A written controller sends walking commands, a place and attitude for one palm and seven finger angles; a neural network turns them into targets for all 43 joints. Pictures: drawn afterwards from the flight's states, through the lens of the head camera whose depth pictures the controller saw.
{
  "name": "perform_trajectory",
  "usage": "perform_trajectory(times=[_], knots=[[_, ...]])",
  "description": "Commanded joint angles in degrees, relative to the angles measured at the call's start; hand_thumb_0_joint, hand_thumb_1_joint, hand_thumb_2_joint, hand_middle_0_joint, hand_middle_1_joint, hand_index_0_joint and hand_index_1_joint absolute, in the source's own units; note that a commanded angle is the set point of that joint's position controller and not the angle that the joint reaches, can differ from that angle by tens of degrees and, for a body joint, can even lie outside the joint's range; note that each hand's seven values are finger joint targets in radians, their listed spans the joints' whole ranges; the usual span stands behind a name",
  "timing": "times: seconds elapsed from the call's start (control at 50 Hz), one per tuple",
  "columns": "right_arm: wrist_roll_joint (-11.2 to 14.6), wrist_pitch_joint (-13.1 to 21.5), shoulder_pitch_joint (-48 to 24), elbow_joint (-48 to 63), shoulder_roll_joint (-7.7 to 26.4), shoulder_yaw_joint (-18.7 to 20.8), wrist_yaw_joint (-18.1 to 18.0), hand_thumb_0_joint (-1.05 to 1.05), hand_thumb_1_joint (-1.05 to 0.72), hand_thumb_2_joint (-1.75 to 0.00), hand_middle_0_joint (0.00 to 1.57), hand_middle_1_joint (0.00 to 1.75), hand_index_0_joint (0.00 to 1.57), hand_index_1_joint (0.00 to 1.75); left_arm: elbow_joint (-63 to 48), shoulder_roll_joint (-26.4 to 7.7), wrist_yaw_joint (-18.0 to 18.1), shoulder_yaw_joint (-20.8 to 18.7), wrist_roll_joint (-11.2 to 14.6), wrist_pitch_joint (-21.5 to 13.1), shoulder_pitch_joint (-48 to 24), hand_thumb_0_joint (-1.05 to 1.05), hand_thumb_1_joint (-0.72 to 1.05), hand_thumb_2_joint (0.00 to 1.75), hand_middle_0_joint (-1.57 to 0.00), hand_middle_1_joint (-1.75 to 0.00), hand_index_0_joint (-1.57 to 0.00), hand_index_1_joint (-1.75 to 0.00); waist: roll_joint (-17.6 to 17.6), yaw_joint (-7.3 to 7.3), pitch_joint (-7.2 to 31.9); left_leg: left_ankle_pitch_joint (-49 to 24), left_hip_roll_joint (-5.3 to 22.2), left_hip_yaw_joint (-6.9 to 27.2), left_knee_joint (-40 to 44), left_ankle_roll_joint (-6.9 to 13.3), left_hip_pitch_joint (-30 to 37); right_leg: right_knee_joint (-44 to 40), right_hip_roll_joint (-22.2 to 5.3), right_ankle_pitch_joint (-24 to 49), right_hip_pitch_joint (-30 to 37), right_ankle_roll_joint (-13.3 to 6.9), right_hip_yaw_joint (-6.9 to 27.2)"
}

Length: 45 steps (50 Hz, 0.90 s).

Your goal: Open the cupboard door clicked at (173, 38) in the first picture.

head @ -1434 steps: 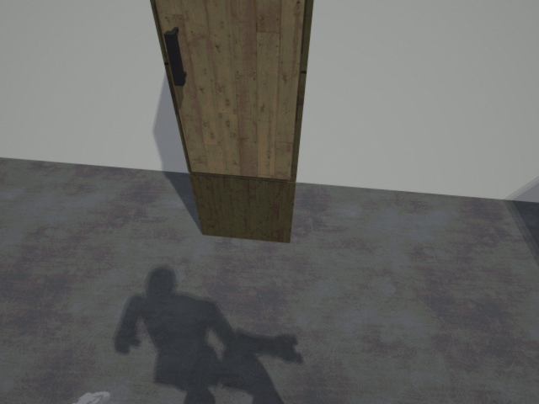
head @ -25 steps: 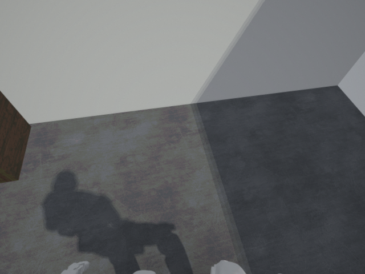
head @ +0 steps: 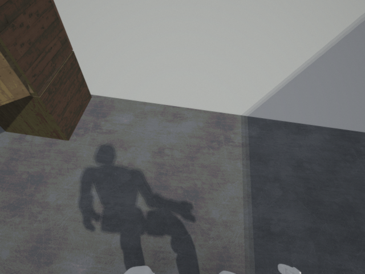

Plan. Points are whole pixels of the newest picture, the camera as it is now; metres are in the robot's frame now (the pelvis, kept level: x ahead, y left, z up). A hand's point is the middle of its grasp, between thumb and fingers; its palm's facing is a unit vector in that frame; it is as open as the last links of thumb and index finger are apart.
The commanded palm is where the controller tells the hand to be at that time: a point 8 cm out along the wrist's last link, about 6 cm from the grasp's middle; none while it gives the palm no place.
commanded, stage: turn to face it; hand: left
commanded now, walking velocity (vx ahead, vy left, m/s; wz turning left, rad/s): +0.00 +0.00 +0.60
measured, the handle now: out of the picture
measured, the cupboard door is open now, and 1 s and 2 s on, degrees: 44 44 44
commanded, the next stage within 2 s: take the last steps up to it in 1.08 s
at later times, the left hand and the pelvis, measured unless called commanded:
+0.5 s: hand out of the picture +0.04 +0.17 -0.14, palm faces +0.31 -0.92 -0.24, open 7.4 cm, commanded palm none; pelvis +0.02 -0.04 +0.02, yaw +19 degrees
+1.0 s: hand out of the picture +0.01 +0.18 -0.14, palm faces +0.54 -0.78 -0.30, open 7.4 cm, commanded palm none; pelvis +0.04 -0.05 +0.01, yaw +33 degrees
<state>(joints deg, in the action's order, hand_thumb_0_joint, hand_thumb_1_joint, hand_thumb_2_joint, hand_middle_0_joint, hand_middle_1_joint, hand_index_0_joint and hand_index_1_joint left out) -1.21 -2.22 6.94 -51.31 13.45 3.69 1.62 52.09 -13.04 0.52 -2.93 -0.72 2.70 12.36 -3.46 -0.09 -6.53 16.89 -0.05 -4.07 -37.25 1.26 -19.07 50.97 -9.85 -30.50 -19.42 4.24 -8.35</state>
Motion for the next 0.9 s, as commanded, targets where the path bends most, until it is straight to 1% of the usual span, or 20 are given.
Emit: perform_trajectory(times=[0.0, 0.06, 0.16, 0.22, 0.24, 0.26, 0.28, 0.3, 0.32, 0.36, 0.46, 0.52, 0.54, 0.56, 0.58, 0.6, 0.64, 0.7, 0.82, 0.88], knots=[[-0.4, 1.4, 7.0, 2.2, 12.7, 3.1, -2.5, 0.00, -0.90, -0.90, 0.20, 0.30, 0.20, 0.30, -7.2, -5.8, 0.6, -2.2, -0.2, -1.2, -6.5, 0.00, 0.90, 0.90, -0.20, -0.30, -0.20, -0.30, 15.2, -3.64, 11.0, -27.9, 17.9, 22.8, 14.9, 10.3, 13.3, 16.5, 1.9, 0.0, -14.7, 0.7, 8.2], [-0.4, 1.5, 3.8, 2.6, 11.3, 2.5, -2.8, 0.00, -0.90, -0.90, 0.20, 0.30, 0.20, 0.30, -5.4, -5.1, 0.0, -2.1, -0.1, -0.8, -4.6, 0.00, 0.90, 0.90, -0.20, -0.30, -0.20, -0.30, 12.7, -1.54, 8.8, -28.3, 13.5, 18.1, 15.1, 7.8, 10.6, 10.4, 4.0, 4.4, -11.1, 0.9, 7.7], [-0.6, 0.7, 2.0, 2.9, 11.9, 3.0, -2.4, 0.00, -0.90, -0.90, 0.20, 0.30, 0.20, 0.30, -5.3, -4.8, 0.0, -1.9, 0.3, -1.0, -3.1, 0.00, 0.90, 0.90, -0.20, -0.30, -0.20, -0.30, 14.0, -0.84, 9.1, -20.7, 11.5, 19.9, 14.6, 7.1, 5.9, -5.8, 7.7, 5.0, -1.1, 0.2, 5.7], [0.1, 0.3, -1.6, 4.0, 10.6, 3.1, -2.1, 0.00, -0.90, -0.90, 0.20, 0.30, 0.20, 0.30, -3.9, -6.5, 0.3, -2.6, 0.2, -2.0, 3.4, 0.00, 0.90, 0.90, -0.20, -0.30, -0.20, -0.30, 10.3, 2.86, 9.9, -13.6, 7.7, 19.0, 8.5, 3.4, -2.7, -23.9, 7.8, 16.4, 13.1, -0.3, 5.6], [0.8, 0.2, -1.1, 4.7, 7.2, 2.7, -1.7, 0.00, -0.90, -0.90, 0.20, 0.30, 0.20, 0.30, -3.9, -10.8, 0.9, -3.5, -0.6, -2.8, 5.4, 0.00, 0.90, 0.90, -0.20, -0.30, -0.20, -0.30, -2.3, 3.77, 10.3, -0.9, 1.5, 13.5, -1.1, -0.3, -11.0, -33.8, -2.7, 14.1, 19.7, -3.0, 16.3], [0.8, 0.2, -1.3, 6.1, 4.5, 2.3, -1.5, 0.00, -0.90, -0.90, 0.20, 0.30, 0.20, 0.30, -4.3, -15.3, 1.3, -4.2, -1.1, -2.9, 5.1, 0.00, 0.90, 0.90, -0.20, -0.30, -0.20, -0.30, -17.4, 4.15, 8.6, 18.1, -5.0, 5.4, -17.1, -3.8, -16.5, -38.1, -17.4, 18.9, 17.6, -10.0, 31.5], [0.3, -0.2, -1.4, 5.6, 7.2, 2.7, -1.2, 0.00, -0.90, -0.90, 0.20, 0.30, 0.20, 0.30, -4.8, -14.2, 1.5, -3.5, -0.5, -2.9, 3.5, 0.00, 0.90, 0.90, -0.20, -0.30, -0.20, -0.30, -13.3, 3.32, 7.2, 18.3, -1.0, 8.6, -28.1, -2.8, -14.8, -37.5, -18.7, 18.5, 10.5, -13.1, 28.7], [0.3, -0.6, 0.9, 5.2, 6.2, 2.7, -0.6, 0.00, -0.90, -0.90, 0.20, 0.30, 0.20, 0.30, -6.2, -11.9, 1.6, -3.1, -0.6, -2.6, -0.6, 0.00, 0.90, 0.90, -0.20, -0.30, -0.20, -0.30, -8.0, 0.68, 6.1, 13.7, -0.1, 8.3, -31.0, -2.7, -12.9, -37.7, -16.0, 13.1, 6.0, -12.9, 22.9], [0.1, -1.2, 0.2, 3.5, 5.9, 2.9, -0.5, 0.00, -0.90, -0.90, 0.20, 0.30, 0.20, 0.30, -6.6, -9.9, 1.6, -2.6, -0.7, -2.6, -3.2, 0.00, 0.90, 0.90, -0.20, -0.30, -0.20, -0.30, -10.4, -0.34, 4.3, 11.2, 0.9, 6.8, -33.8, -3.4, -13.1, -36.5, -11.9, 15.6, 5.0, -11.2, 19.1], [0.1, -1.4, 0.4, 3.3, 5.2, 2.4, 0.0, 0.00, -0.90, -0.90, 0.20, 0.30, 0.20, 0.30, -6.8, -8.3, 1.4, -2.0, -0.6, -2.7, -4.4, 0.00, 0.90, 0.90, -0.20, -0.30, -0.20, -0.30, -12.8, -1.05, 3.7, 9.0, 1.9, 4.2, -31.0, -4.5, -12.3, -34.2, -9.2, 25.5, 5.4, -9.7, 9.8], [0.7, -0.2, -3.4, 4.3, 2.3, 0.8, 0.4, 0.00, -0.90, -0.90, 0.20, 0.30, 0.20, 0.30, -4.5, -11.4, 1.3, -3.2, -1.0, -3.1, 2.2, 0.00, 0.90, 0.90, -0.20, -0.30, -0.20, -0.30, -7.1, 2.60, 7.7, 10.8, 0.7, -1.7, -7.1, -4.7, -6.3, -26.1, -11.1, 42.4, 15.4, -9.9, 5.3], [0.6, 0.6, 1.9, 3.1, 3.8, 1.1, 0.3, 0.00, -0.90, -0.90, 0.20, 0.30, 0.20, 0.30, -3.7, -12.0, 0.6, -3.7, -0.3, -2.9, 2.2, 0.00, 0.90, 0.90, -0.20, -0.30, -0.20, -0.30, -4.7, -0.10, 10.6, -1.9, -0.6, -2.7, 8.2, -3.6, 4.8, -17.6, -9.9, 40.2, 11.9, -5.6, 0.8], [0.4, 1.0, 5.4, 2.5, 7.1, 1.9, 0.1, 0.00, -0.90, -0.90, 0.20, 0.30, 0.20, 0.30, -4.4, -10.8, 0.3, -3.5, 0.2, -2.6, 1.4, 0.00, 0.90, 0.90, -0.20, -0.30, -0.20, -0.30, 2.5, -2.31, 12.5, -11.5, 3.1, 2.4, 12.5, -1.9, 13.5, -9.4, -8.0, 33.9, 4.8, -2.6, -1.6], [-0.1, 1.4, 9.4, 2.2, 13.5, 3.6, -0.5, 0.00, -0.90, -0.90, 0.20, 0.30, 0.20, 0.30, -6.6, -6.4, -0.1, -2.6, 0.6, -2.3, 0.7, 0.00, 0.90, 0.90, -0.20, -0.30, -0.20, -0.30, 20.5, -4.42, 14.1, -31.7, 19.3, 25.3, 14.8, 6.3, 21.8, 4.3, 0.6, 1.4, -11.5, 2.1, -3.3], [-0.1, 0.8, 12.9, 0.9, 16.4, 4.2, -1.4, 0.00, -0.90, -0.90, 0.20, 0.30, 0.20, 0.30, -8.3, -5.7, 0.4, -1.7, 0.2, -1.6, -4.5, 0.00, 0.90, 0.90, -0.20, -0.30, -0.20, -0.30, 19.8, -6.29, 14.2, -39.3, 24.0, 28.9, 15.7, 12.2, 19.7, 12.5, 2.5, -9.2, -14.2, 1.4, 3.5], [-0.4, 0.9, 12.5, 1.2, 15.7, 3.8, -1.6, 0.00, -0.90, -0.90, 0.20, 0.30, 0.20, 0.30, -9.2, -6.1, 0.5, -1.7, 0.1, -1.3, -6.2, 0.00, 0.90, 0.90, -0.20, -0.30, -0.20, -0.30, 12.7, -5.62, 11.9, -30.5, 24.1, 26.7, 15.9, 12.9, 15.8, 15.5, 1.4, -5.7, -14.1, 0.6, 6.5], [-0.4, 1.5, 7.6, 1.7, 12.1, 2.9, -2.7, 0.00, -0.90, -0.90, 0.20, 0.30, 0.20, 0.30, -6.4, -5.5, 0.5, -2.1, -0.2, -1.1, -6.5, 0.00, 0.90, 0.90, -0.20, -0.30, -0.20, -0.30, 15.3, -3.45, 9.7, -26.7, 17.3, 23.4, 16.7, 9.8, 11.8, 17.2, 2.0, 1.6, -14.7, 0.7, 8.7], [-0.2, 1.9, 5.1, 2.1, 10.3, 2.0, -3.0, 0.00, -0.90, -0.90, 0.20, 0.30, 0.20, 0.30, -4.5, -4.9, 0.0, -1.9, 0.0, -1.0, -3.4, 0.00, 0.90, 0.90, -0.20, -0.30, -0.20, -0.30, 12.0, -1.43, 11.1, -30.5, 13.7, 17.4, 15.0, 8.2, 13.1, 12.3, 3.7, 5.2, -11.6, 0.7, 8.1], [-0.7, 0.9, 3.4, 1.6, 10.4, 2.1, -2.6, 0.00, -0.90, -0.90, 0.20, 0.30, 0.20, 0.30, -3.9, -3.8, 0.1, -1.5, 0.2, -0.9, -2.6, 0.00, 0.90, 0.90, -0.20, -0.30, -0.20, -0.30, 12.6, -0.97, 8.4, -19.5, 12.6, 19.1, 16.1, 7.8, 5.5, -5.4, 7.5, 4.5, -0.7, -0.2, 5.5], [0.0, 0.5, 0.7, 2.1, 9.5, 2.1, -2.4, 0.00, -0.90, -0.90, 0.20, 0.30, 0.20, 0.30, -2.1, -4.6, 0.4, -1.9, 0.3, -1.7, 3.2, 0.00, 0.90, 0.90, -0.20, -0.30, -0.20, -0.30, 9.7, 2.01, 9.0, -14.5, 9.4, 18.1, 11.3, 4.8, -0.9, -21.9, 8.3, 15.6, 11.7, -0.9, 4.9]])
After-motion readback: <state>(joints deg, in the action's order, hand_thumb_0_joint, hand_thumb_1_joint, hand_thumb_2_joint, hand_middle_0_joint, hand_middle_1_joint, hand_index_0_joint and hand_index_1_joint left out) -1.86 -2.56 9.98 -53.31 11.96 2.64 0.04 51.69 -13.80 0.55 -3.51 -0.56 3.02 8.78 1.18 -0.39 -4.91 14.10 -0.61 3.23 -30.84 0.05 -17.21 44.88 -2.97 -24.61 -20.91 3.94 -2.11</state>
